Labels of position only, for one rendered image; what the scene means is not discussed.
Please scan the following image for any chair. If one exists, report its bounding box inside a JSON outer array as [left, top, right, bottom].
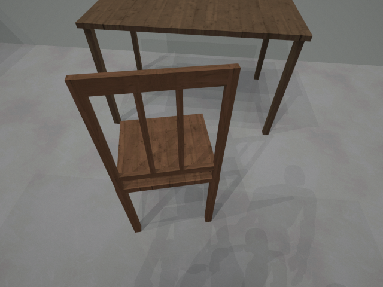
[[65, 63, 241, 233]]

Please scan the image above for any table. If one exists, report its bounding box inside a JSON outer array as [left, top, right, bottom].
[[75, 0, 312, 135]]

